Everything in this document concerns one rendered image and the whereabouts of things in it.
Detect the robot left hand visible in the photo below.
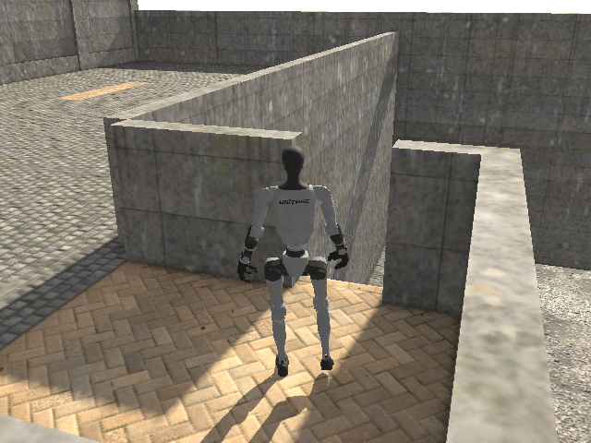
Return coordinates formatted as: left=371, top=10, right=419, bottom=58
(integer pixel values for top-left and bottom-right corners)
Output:
left=237, top=260, right=259, bottom=283

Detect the robot right hand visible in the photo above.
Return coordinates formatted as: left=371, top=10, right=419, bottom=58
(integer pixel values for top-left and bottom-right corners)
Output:
left=328, top=251, right=349, bottom=269

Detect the robot right forearm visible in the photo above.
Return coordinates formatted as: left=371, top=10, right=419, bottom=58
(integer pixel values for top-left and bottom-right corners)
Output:
left=330, top=222, right=347, bottom=255

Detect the robot left forearm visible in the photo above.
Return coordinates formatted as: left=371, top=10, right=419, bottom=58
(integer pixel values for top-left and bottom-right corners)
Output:
left=239, top=223, right=259, bottom=264

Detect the robot right shin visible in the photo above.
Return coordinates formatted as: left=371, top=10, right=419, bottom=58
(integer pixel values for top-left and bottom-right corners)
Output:
left=317, top=296, right=331, bottom=359

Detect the right robot upper arm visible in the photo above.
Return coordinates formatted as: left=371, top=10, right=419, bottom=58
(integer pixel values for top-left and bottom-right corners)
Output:
left=313, top=186, right=339, bottom=236

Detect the robot left thigh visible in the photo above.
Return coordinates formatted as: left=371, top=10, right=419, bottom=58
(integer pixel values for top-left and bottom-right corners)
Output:
left=264, top=257, right=286, bottom=320

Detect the left robot upper arm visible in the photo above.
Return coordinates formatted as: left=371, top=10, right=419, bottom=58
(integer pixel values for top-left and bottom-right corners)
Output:
left=249, top=186, right=275, bottom=238

